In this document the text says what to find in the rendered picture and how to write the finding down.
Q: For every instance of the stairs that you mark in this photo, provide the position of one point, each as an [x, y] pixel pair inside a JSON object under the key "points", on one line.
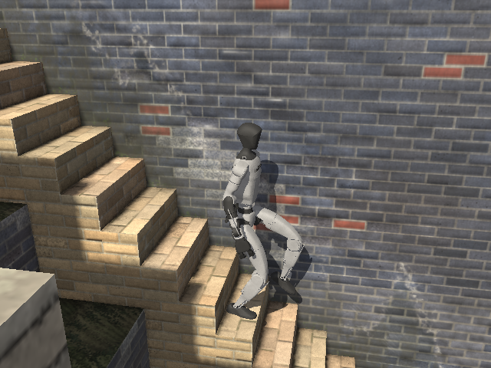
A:
{"points": [[109, 238]]}

